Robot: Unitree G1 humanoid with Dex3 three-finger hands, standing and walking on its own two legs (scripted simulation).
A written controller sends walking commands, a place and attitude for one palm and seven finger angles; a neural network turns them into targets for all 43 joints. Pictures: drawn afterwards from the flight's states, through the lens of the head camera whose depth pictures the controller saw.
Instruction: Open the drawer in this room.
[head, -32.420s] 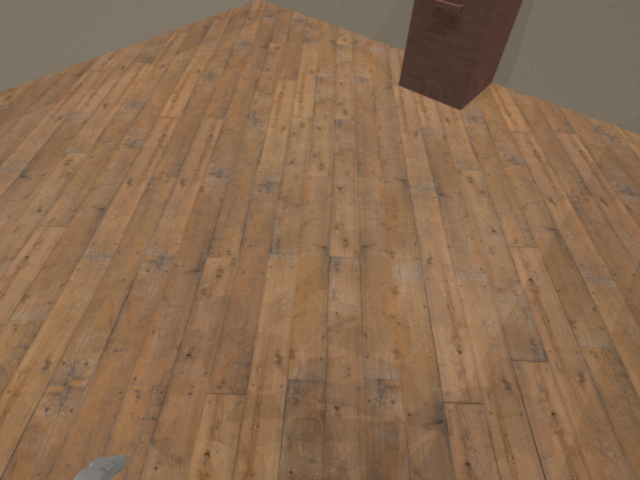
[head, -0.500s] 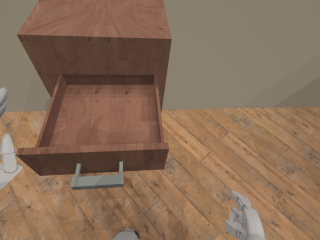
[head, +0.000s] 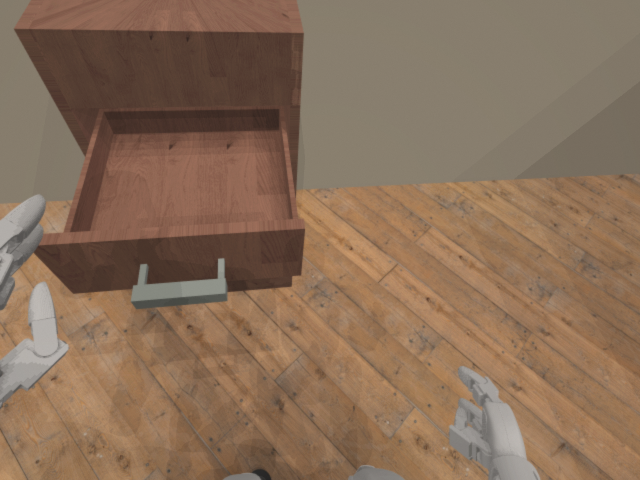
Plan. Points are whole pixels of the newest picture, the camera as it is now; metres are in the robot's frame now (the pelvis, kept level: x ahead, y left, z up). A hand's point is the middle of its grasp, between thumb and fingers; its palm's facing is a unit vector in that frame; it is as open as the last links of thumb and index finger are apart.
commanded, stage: stop stepping back and stand still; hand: left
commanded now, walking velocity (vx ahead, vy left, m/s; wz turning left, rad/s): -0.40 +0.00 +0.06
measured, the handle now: (182, 280) +0.39 +0.23 -0.09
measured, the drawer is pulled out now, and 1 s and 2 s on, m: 0.30 0.30 0.30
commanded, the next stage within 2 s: let the arm hang, fingers relaxed in 0.78 s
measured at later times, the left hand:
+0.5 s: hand out of the picture +0.06 +0.20 +0.16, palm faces +0.39 -0.77 -0.51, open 7.5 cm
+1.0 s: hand out of the picture +0.06 +0.20 +0.01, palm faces +0.29 -0.86 -0.42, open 7.4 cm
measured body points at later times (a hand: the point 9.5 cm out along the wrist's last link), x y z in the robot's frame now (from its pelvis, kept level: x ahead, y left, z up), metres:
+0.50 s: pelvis -0.11 -0.05 -0.01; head -0.11 -0.04 +0.44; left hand +0.03 +0.24 +0.19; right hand +0.03 -0.30 -0.09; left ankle -0.13 +0.09 -0.74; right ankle -0.07 -0.14 -0.74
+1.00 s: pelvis -0.12 -0.06 -0.02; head -0.13 -0.08 +0.43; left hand +0.04 +0.24 +0.04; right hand +0.04 -0.28 -0.14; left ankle -0.14 +0.06 -0.73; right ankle -0.08 -0.14 -0.74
